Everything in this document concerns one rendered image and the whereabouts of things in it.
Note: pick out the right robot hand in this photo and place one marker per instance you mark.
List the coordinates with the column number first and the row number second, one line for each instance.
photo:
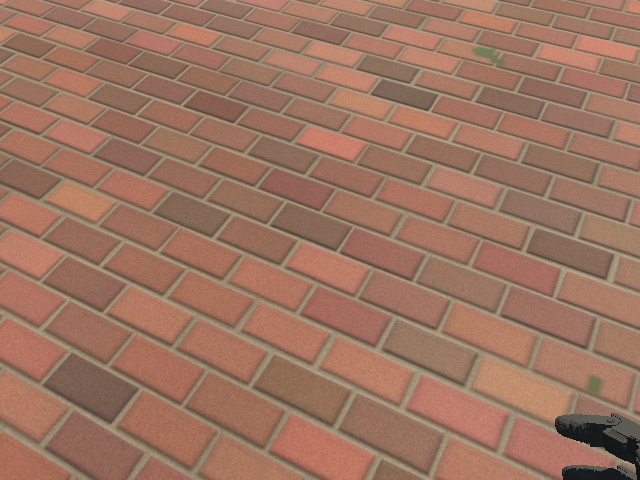
column 617, row 434

